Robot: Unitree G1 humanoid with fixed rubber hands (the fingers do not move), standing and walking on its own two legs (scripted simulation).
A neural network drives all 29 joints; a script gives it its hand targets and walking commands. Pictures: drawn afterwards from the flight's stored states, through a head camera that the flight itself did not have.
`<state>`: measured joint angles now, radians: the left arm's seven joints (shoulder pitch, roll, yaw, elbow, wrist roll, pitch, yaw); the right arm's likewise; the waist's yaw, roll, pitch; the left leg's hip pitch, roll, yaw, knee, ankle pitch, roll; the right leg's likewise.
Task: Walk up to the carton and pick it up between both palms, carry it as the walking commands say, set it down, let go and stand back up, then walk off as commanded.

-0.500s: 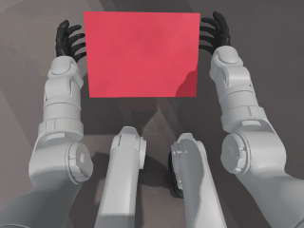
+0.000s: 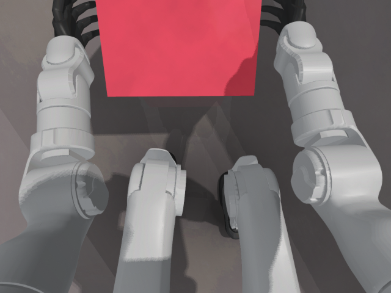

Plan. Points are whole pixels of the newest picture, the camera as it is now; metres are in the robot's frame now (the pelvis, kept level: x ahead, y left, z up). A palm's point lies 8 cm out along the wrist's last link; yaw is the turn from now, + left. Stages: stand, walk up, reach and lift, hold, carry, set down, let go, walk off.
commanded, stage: set down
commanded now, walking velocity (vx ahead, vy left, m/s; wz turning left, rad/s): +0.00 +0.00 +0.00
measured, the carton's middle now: (181, 42) +0.53 +0.08 -0.23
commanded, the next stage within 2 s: none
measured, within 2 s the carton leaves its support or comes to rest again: rests again in 1.52 s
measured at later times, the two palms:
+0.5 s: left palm (90, 42) +0.51 +0.24 -0.18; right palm (283, 36) +0.54 -0.12 -0.18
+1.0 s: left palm (89, 45) +0.50 +0.25 -0.20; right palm (278, 37) +0.55 -0.11 -0.19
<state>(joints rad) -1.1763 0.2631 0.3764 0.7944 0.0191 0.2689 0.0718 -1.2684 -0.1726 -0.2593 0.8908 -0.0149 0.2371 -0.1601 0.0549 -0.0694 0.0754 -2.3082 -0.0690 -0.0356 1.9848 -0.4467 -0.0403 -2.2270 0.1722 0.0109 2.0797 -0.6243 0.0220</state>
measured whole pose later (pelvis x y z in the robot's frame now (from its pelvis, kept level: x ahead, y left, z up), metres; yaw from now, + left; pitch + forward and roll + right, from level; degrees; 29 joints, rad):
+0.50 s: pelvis +0.00 -0.01 -0.04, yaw +0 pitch +39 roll +2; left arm -1.29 0.34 0.32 1.01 -0.07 0.17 0.06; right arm -1.38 -0.24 -0.15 1.03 0.05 0.19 -0.17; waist 0.07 -0.06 0.24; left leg -2.31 -0.02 -0.01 2.12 -0.49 -0.03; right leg -2.25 0.17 -0.01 2.22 -0.65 0.00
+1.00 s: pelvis -0.01 +0.00 -0.05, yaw -1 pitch +34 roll +1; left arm -1.35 0.39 0.27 1.09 -0.13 0.15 0.06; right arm -1.46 -0.26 -0.14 1.10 0.07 0.17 -0.13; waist 0.07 -0.05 0.34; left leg -2.30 0.01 0.01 2.17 -0.47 0.00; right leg -2.23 0.14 -0.02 2.27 -0.64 0.00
